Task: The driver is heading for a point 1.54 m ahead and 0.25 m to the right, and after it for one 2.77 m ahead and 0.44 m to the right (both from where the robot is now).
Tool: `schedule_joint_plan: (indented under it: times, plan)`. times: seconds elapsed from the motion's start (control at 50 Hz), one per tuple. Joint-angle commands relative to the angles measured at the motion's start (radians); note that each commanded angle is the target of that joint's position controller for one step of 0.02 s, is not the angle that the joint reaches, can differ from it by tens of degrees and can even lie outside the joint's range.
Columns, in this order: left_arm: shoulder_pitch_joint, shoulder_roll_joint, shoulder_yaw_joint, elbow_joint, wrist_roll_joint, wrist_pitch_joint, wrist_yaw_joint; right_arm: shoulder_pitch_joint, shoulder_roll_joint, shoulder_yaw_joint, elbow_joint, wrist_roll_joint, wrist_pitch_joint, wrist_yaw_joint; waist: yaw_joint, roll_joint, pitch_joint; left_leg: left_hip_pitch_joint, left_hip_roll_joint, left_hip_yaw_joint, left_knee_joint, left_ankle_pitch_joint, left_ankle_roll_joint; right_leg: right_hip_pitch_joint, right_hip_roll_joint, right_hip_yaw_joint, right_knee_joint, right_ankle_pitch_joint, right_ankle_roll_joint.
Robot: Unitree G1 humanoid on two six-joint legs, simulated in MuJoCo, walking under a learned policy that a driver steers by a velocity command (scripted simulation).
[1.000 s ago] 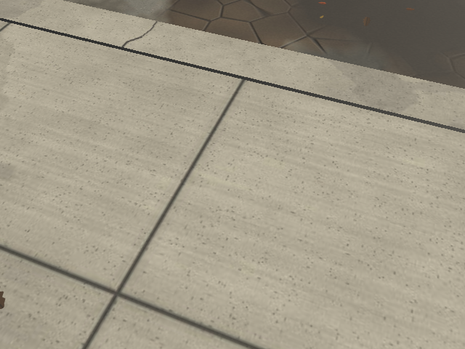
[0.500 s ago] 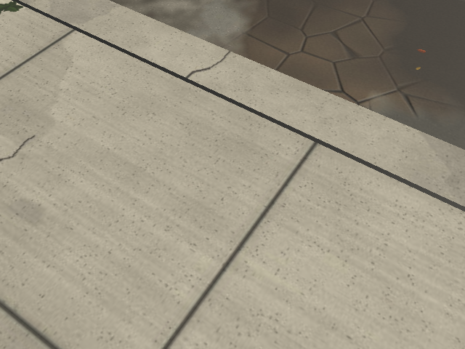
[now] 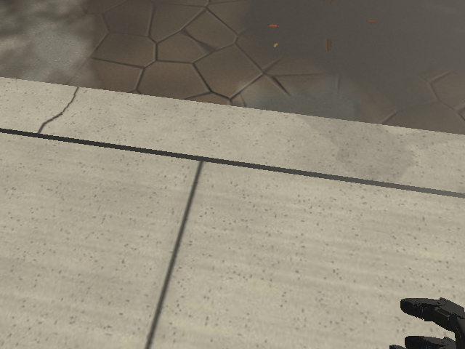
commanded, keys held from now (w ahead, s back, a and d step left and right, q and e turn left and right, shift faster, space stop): e+shift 0.30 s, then shift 0.70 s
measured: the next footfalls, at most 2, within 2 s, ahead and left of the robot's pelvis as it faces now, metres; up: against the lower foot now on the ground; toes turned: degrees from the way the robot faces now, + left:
left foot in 0.18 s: +0.15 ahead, +0.16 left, +0.00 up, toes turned -21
right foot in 0.60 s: +0.01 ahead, -0.08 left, +0.00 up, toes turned -26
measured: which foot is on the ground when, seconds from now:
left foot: up 0.00-0.16, down 0.18-0.60, up 0.62-0.88, down 0.90-1.00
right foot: down 0.00-0.18, up 0.20-0.58, down 0.60-1.00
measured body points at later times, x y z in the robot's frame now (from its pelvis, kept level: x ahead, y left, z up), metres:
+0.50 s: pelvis +0.04 +0.06 +0.01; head +0.09 +0.05 +0.45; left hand +0.32 +0.23 -0.08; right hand +0.05 -0.25 -0.09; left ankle +0.11 +0.17 -0.73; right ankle -0.02 -0.07 -0.68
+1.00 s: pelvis +0.03 +0.04 +0.00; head +0.05 +0.05 +0.45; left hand +0.29 +0.17 -0.11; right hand +0.01 -0.25 -0.11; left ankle +0.09 +0.16 -0.73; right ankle -0.03 -0.06 -0.73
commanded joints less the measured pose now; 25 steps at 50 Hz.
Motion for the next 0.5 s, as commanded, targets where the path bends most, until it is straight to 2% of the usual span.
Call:
schedule_joint_plan:
  times: [0.02, 0.06, 0.12, 0.16, 0.18, 0.2, 0.22, 0.24, 0.26, 0.28, 0.3, 0.32, 0.38, 0.44, 0.5]
  plan:
    - [-0.032, 0.160, 0.052, -0.095, -0.003, 0.009, 0.020, 0.061, -0.082, -0.029, -0.021, 0.007, -0.002, -0.009, -0.028, -0.103, -0.227, 0.058, -0.043, 0.042, -0.111, 0.084, -0.016, 0.178, -0.213, 0.310, -0.106, 0.037, -0.106]
    - [-0.043, 0.155, 0.052, -0.104, -0.001, 0.018, 0.017, 0.049, -0.090, -0.036, -0.021, 0.008, -0.007, -0.008, -0.014, -0.140, -0.211, 0.083, -0.047, 0.036, -0.172, 0.097, -0.008, 0.169, -0.201, 0.343, -0.103, -0.048, -0.088]
    - [-0.065, 0.153, 0.051, -0.120, -0.001, 0.025, 0.009, 0.062, -0.112, -0.049, -0.016, 0.010, -0.028, 0.002, -0.007, -0.184, -0.198, 0.148, -0.046, 0.030, -0.306, 0.093, 0.018, 0.176, -0.192, 0.406, -0.072, -0.066, -0.073]
    - [-0.106, 0.147, 0.047, -0.135, -0.010, 0.028, 0.005, 0.135, -0.136, -0.066, 0.008, 0.009, -0.040, 0.009, -0.045, -0.181, -0.195, 0.283, -0.017, 0.043, -0.504, 0.202, 0.045, 0.132, -0.153, 0.414, -0.015, -0.101, -0.040]
    - [-0.078, 0.109, 0.034, -0.137, -0.009, 0.030, 0.002, 0.161, -0.177, -0.080, 0.014, 0.000, -0.038, 0.006, -0.034, -0.092, -0.222, 0.414, 0.112, -0.040, -0.573, 0.238, 0.093, 0.046, -0.095, 0.358, 0.096, -0.314, -0.004]
    - [-0.044, 0.062, 0.018, -0.151, -0.009, 0.028, -0.003, 0.137, -0.253, -0.091, -0.002, -0.023, -0.023, -0.001, 0.012, 0.183, -0.204, 0.497, 0.325, -0.276, -0.615, 0.304, 0.220, -0.151, 0.045, 0.144, 0.317, -0.540, 0.047]
    - [-0.027, 0.139, 0.038, -0.157, 0.000, 0.009, -0.017, 0.123, -0.225, -0.089, -0.015, -0.056, -0.025, -0.001, 0.024, 0.301, -0.184, 0.429, 0.440, -0.424, -0.651, 0.332, 0.323, -0.235, 0.002, 0.074, 0.572, -0.529, 0.096]
    - [-0.014, 0.201, 0.054, -0.126, -0.002, 0.004, -0.024, 0.070, -0.166, -0.074, -0.048, -0.046, -0.025, -0.010, 0.026, 0.226, -0.158, 0.402, 0.414, -0.325, -0.635, 0.304, 0.318, -0.246, -0.063, 0.041, 0.684, -0.450, 0.123]
    - [-0.006, 0.205, 0.057, -0.098, -0.006, 0.010, -0.024, 0.037, -0.128, -0.065, -0.061, -0.029, -0.017, -0.021, 0.023, 0.159, -0.129, 0.373, 0.333, -0.196, -0.615, 0.247, 0.270, -0.238, -0.086, 0.019, 0.730, -0.375, 0.137]
    - [0.007, 0.179, 0.051, -0.081, -0.002, 0.019, -0.021, 0.032, -0.126, -0.061, -0.068, -0.015, -0.009, -0.033, 0.018, 0.119, -0.118, 0.376, 0.286, -0.123, -0.602, 0.237, 0.243, -0.254, -0.098, -0.005, 0.801, -0.321, 0.148]
    - [0.011, 0.151, 0.039, -0.083, -0.004, 0.024, -0.025, 0.042, -0.130, -0.057, -0.068, -0.011, -0.004, -0.042, 0.006, 0.105, -0.096, 0.368, 0.276, -0.070, -0.603, 0.287, 0.247, -0.274, -0.113, -0.034, 0.847, -0.295, 0.159]
    - [-0.017, 0.126, 0.025, -0.095, -0.007, 0.023, -0.028, 0.076, -0.138, -0.055, -0.061, -0.016, 0.001, -0.046, -0.014, 0.094, -0.087, 0.364, 0.261, -0.030, -0.609, 0.334, 0.256, -0.273, -0.130, -0.073, 0.829, -0.278, 0.164]
    - [-0.106, 0.078, -0.002, -0.132, -0.006, 0.013, -0.022, 0.179, -0.170, -0.062, -0.034, -0.025, 0.012, -0.039, -0.076, 0.130, -0.117, 0.471, 0.275, 0.005, -0.597, 0.447, 0.301, -0.281, -0.156, -0.102, 0.688, -0.301, 0.181]
    - [-0.108, 0.056, -0.018, -0.128, 0.005, 0.005, -0.024, 0.176, -0.207, -0.073, -0.032, -0.014, 0.017, -0.021, -0.078, 0.168, -0.162, 0.480, 0.296, 0.051, -0.571, 0.530, 0.311, -0.158, -0.169, -0.122, 0.512, -0.353, 0.175]
    - [-0.087, 0.064, -0.018, -0.105, 0.002, 0.006, -0.026, 0.175, -0.221, -0.076, -0.022, 0.002, 0.019, -0.007, -0.073, 0.209, -0.176, 0.446, 0.310, 0.074, -0.552, 0.554, 0.307, -0.020, -0.148, -0.163, 0.337, -0.344, 0.155]
Keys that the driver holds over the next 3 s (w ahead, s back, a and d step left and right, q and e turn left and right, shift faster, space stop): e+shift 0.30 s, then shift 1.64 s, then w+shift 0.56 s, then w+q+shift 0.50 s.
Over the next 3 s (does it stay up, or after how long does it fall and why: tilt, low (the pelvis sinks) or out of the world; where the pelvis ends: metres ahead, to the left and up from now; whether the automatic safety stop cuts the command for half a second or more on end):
stays up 0.58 -0.21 0.00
